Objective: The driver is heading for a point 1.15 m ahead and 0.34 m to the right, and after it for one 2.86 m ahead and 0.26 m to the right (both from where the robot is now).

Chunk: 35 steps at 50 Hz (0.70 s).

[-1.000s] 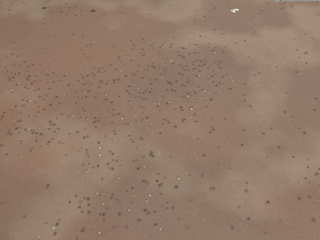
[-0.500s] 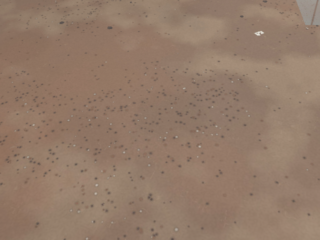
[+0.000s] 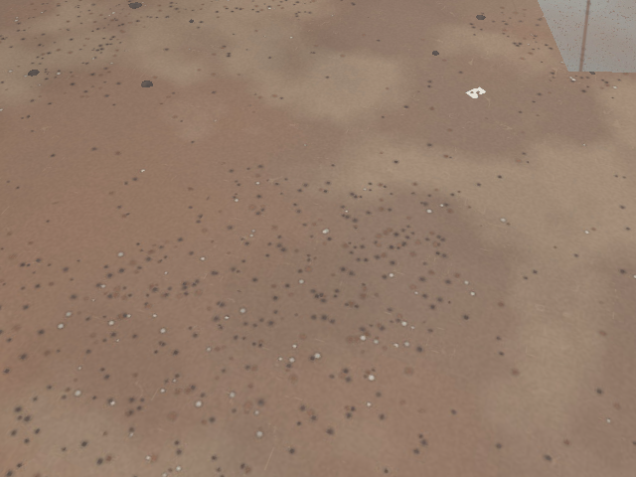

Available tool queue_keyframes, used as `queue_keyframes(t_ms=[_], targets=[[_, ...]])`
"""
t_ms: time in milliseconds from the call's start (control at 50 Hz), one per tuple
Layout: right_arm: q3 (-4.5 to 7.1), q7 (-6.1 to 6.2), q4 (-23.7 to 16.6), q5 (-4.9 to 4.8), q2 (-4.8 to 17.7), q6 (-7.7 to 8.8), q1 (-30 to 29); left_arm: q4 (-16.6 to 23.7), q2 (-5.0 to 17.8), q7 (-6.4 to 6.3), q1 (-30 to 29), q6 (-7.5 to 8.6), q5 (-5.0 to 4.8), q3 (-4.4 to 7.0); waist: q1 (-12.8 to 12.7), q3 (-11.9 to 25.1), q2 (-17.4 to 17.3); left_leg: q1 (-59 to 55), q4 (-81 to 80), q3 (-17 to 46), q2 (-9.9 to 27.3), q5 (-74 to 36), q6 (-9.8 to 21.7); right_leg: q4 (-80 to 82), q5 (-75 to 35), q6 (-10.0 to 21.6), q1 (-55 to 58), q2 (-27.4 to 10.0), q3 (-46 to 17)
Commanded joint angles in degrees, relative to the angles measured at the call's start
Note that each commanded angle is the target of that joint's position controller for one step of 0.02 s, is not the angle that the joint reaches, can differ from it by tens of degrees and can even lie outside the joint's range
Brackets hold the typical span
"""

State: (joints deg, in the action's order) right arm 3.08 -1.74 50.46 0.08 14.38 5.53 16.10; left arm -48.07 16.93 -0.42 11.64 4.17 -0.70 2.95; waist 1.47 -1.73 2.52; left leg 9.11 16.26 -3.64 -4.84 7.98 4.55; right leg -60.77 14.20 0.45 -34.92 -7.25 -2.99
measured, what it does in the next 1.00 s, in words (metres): walks ahead: right foot, then left foot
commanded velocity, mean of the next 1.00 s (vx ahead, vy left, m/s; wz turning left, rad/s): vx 0.50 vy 0.00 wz -0.13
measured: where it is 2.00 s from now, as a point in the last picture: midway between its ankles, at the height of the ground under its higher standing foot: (408, 264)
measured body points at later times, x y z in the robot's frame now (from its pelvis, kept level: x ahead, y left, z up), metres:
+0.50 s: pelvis +0.28 -0.08 +0.00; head +0.31 -0.09 +0.45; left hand +0.35 +0.20 -0.12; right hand +0.39 -0.35 -0.13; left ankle +0.31 +0.09 -0.66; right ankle +0.31 -0.16 -0.75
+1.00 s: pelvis +0.56 -0.02 +0.00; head +0.59 -0.02 +0.44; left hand +0.66 +0.25 -0.14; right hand +0.63 -0.30 -0.12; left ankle +0.61 +0.08 -0.75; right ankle +0.49 -0.16 -0.66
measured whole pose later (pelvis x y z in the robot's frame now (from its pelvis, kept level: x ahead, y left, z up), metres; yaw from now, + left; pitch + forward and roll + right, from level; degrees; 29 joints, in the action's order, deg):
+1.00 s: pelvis +0.56 -0.02 +0.00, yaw -10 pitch +1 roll +1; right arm 3.2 -0.9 49.9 0.6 14.2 6.0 9.6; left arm -49.9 17.1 -0.8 17.1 2.6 -2.0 4.5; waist 0.0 -1.9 2.7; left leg 15.0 23.2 -5.8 -0.3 9.2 1.8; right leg -65.9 19.7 1.9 -28.0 -3.8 -2.9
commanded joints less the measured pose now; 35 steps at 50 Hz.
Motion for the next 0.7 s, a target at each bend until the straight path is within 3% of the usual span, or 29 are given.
queue_keyframes(t_ms=[20,80,140,180,240,260,280,300,320,340,360,380,400,440,480,540,600,700], targets=[[1.57,0.87,-3.1,-0.14,8.0,1.00,-2.8,3.5,2.2,-0.06,0.0,-0.08,0.62,0.38,-1.9,-0.7,-5.4,2.3,-10.1,10.1,15.3,-12.9,9.8,8.2,-9.0,-1.6,-2.6,-2.0,0.0],[1.64,1.40,-1.8,-0.61,9.2,0.58,0.1,5.1,0.8,0.60,-6.9,0.58,0.54,-0.32,0.6,-1.3,-5.0,2.3,-10.1,6.3,13.0,-12.3,7.5,21.6,-19.3,-1.2,1.1,0.4,2.2],[1.82,1.50,0.2,-1.25,10.2,0.09,4.0,6.8,1.2,1.34,-12.1,0.82,-0.10,-0.52,2.6,-1.8,-5.1,-3.2,-8.8,7.2,15.3,-9.7,7.2,27.4,-21.1,-0.7,0.9,1.7,2.3],[1.96,1.68,1.2,-1.40,10.4,-0.59,5.1,8.1,2.2,2.02,-14.4,1.05,-0.22,-0.35,2.5,-2.2,-5.4,-8.4,-6.3,8.1,17.7,-10.6,6.6,29.8,-18.0,0.6,-1.0,2.0,1.4],[2.41,2.11,1.7,-1.32,11.6,-1.69,4.3,8.1,4.4,2.73,-11.7,1.44,-0.17,0.41,-0.3,0.0,-6.7,-13.1,-0.6,8.7,19.5,-20.0,4.8,31.9,-10.9,3.0,4.2,3.7,2.5],[2.36,2.19,1.5,-1.25,11.7,-2.09,3.0,6.6,5.8,2.62,-6.2,1.51,-0.07,1.28,-3.6,3.2,-6.8,-12.5,6.0,7.1,17.8,-28.6,3.7,33.2,-10.3,4.3,12.1,5.6,4.3],[1.70,2.30,1.0,-0.79,10.1,-2.33,3.1,3.6,8.7,2.14,3.4,1.45,0.13,2.75,-7.5,9.5,-5.4,-7.7,17.6,4.8,14.6,-29.8,2.1,32.3,-11.7,6.3,26.1,5.2,4.0],[0.04,2.07,-0.5,0.03,5.3,-1.71,7.7,2.3,14.1,1.75,11.5,1.31,1.33,4.05,-7.6,19.1,3.9,11.3,39.0,1.5,8.4,-12.7,-1.2,31.0,-10.1,13.0,48.7,-8.3,-14.4],[-1.17,1.64,0.5,-0.17,1.8,-0.50,11.4,1.3,13.8,2.13,14.2,0.95,0.55,3.95,-6.9,24.9,14.1,26.2,52.2,6.2,1.0,24.8,-2.9,40.0,0.7,18.4,58.7,-15.3,-36.3],[0.48,1.25,0.0,-1.76,8.4,0.40,6.3,1.6,9.0,2.10,12.3,0.97,0.08,2.51,-8.1,19.2,8.6,32.7,57.9,10.6,4.3,24.8,-1.9,42.6,7.3,15.9,55.2,-13.6,-34.5],[0.87,1.19,-1.7,-2.63,9.9,0.94,1.4,2.6,7.5,1.93,7.2,1.01,0.07,1.96,-6.9,11.3,5.6,35.0,57.2,8.8,7.3,19.2,-1.2,44.1,4.8,13.9,46.8,-12.0,-26.8],[0.90,1.54,-2.0,-2.00,9.5,1.02,-1.1,3.3,6.4,1.91,3.2,1.07,0.54,1.60,-5.4,7.0,1.7,33.1,54.5,7.6,9.8,14.0,-1.4,45.8,-0.5,13.0,38.7,-10.0,-21.1],[1.17,1.76,-2.0,-1.29,8.8,0.62,-1.5,3.6,4.9,2.06,0.9,1.29,1.08,1.20,-3.5,4.4,1.3,30.1,51.4,7.7,11.7,10.6,-1.6,47.6,-5.6,12.4,32.6,-8.0,-16.8],[1.00,1.88,-1.2,-1.04,6.5,-0.67,0.8,3.2,3.8,2.30,-0.2,1.82,1.28,0.97,-1.1,4.1,2.4,25.1,48.4,7.8,12.9,7.5,-2.3,50.8,-9.5,12.4,27.4,-6.0,-12.3],[0.89,2.11,-1.6,-0.72,5.5,-1.57,-0.2,2.2,4.9,2.14,0.7,2.31,0.91,1.27,-0.6,2.7,1.8,26.2,44.9,7.2,13.4,4.7,-3.3,52.8,-13.4,13.1,25.7,-5.5,-8.9],[0.94,2.16,-3.5,-0.12,5.4,-1.64,-6.0,0.5,6.2,1.25,3.5,2.02,0.84,1.65,-1.8,0.7,0.5,30.7,35.7,7.0,13.5,-3.7,-4.8,54.2,-16.8,12.9,27.3,-4.9,-5.6],[0.51,1.66,-5.1,-0.16,4.2,-1.07,-12.0,-0.9,6.6,0.63,6.1,1.58,0.37,1.65,-3.7,-0.6,0.6,28.8,25.0,5.6,12.0,-12.1,-5.1,54.6,-16.6,11.2,27.3,-2.9,-2.2],[0.09,0.42,-8.1,-0.74,4.2,0.06,-21.0,-3.7,7.4,0.08,11.7,0.36,-0.46,2.02,-6.2,-2.8,0.3,28.0,14.5,5.5,9.1,-12.8,-5.3,51.2,-15.1,11.2,32.9,-4.6,-4.8]])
